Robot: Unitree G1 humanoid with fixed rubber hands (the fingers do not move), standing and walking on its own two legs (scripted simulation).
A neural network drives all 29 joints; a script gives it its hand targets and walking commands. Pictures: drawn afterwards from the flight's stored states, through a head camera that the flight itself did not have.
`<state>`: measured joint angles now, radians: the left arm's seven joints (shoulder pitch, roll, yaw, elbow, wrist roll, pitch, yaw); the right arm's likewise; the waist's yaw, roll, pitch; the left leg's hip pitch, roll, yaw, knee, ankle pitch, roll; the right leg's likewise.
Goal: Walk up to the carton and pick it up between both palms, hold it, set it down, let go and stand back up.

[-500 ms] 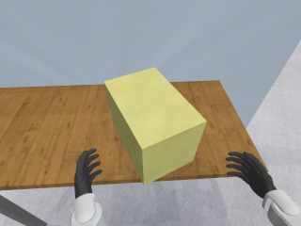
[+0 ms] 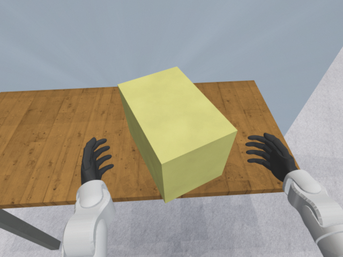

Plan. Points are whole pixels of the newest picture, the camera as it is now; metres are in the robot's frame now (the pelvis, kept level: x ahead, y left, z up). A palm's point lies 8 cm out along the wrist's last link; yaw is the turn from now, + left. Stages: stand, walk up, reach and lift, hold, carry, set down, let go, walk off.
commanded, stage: reach and lift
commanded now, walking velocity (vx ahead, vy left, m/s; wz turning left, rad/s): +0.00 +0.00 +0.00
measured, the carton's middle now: (171, 131) +0.44 +0.04 +0.03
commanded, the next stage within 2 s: none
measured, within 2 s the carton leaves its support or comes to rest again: neither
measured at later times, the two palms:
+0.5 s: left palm (86, 154) +0.30 +0.21 +0.12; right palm (259, 128) +0.40 -0.17 +0.10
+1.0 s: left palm (83, 135) +0.34 +0.22 +0.13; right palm (240, 103) +0.46 -0.13 +0.12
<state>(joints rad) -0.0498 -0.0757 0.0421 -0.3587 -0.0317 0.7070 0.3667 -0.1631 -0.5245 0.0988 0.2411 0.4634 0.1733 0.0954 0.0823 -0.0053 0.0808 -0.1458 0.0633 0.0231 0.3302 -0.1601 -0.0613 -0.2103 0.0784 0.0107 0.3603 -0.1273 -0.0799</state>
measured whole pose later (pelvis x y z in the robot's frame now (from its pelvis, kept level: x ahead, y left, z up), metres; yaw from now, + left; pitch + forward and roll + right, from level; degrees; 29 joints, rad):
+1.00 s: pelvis +0.01 -0.01 +0.00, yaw +1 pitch +8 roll +1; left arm -0.50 0.02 0.18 -0.17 -0.09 0.86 0.31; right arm -0.75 -0.50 0.20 0.48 0.52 0.34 0.00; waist 0.16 0.00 0.01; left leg -0.35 0.08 0.00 0.36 -0.16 -0.08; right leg -0.39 0.09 -0.01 0.36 -0.11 -0.09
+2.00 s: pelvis +0.00 -0.01 -0.02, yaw +3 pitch +18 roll +0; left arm -0.54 -0.04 0.13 0.51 -0.07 0.19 0.30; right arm -0.79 -0.37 0.12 0.96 0.33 -0.03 0.06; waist 0.20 -0.01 -0.14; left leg -0.62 0.08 -0.04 0.47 -0.17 -0.08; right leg -0.63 0.09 -0.05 0.44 -0.12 -0.10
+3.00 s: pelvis +0.00 -0.04 -0.02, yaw +3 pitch +19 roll +2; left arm -0.72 -0.12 0.37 0.79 0.06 0.02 0.29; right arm -0.90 -0.19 0.08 1.04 0.17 -0.02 -0.04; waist 0.18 0.04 -0.17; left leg -0.63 0.09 -0.06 0.46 -0.16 -0.08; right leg -0.68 0.10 -0.07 0.50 -0.15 -0.12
